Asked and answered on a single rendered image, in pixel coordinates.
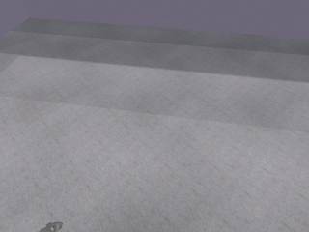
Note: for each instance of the robot left hand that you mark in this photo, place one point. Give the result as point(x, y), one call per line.
point(52, 227)

